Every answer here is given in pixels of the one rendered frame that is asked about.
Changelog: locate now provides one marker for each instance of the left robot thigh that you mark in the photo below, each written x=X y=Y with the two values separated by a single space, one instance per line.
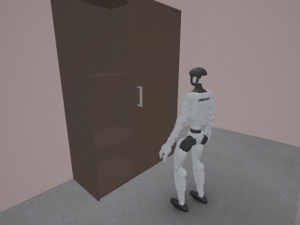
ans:
x=180 y=153

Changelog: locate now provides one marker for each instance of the right robot shin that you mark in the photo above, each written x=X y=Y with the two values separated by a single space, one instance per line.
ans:
x=199 y=180

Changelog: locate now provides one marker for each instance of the left robot hand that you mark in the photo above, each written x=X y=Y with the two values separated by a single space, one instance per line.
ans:
x=165 y=149

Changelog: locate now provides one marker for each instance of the wardrobe door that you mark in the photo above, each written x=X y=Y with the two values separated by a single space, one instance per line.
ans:
x=149 y=28
x=172 y=71

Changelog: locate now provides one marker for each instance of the left robot upper arm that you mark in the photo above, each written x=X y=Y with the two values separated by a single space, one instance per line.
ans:
x=185 y=102

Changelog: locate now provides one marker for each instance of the right robot upper arm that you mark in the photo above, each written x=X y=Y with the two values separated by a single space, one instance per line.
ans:
x=211 y=109

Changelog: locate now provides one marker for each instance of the robot left forearm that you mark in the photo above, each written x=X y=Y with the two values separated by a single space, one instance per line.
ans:
x=176 y=131

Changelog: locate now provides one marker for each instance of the handle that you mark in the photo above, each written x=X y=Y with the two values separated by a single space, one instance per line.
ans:
x=174 y=89
x=141 y=96

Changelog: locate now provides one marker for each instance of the robot right forearm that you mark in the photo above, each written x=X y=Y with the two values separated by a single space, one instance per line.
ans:
x=209 y=122

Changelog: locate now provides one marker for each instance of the right robot hand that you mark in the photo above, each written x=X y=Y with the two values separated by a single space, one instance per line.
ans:
x=208 y=133

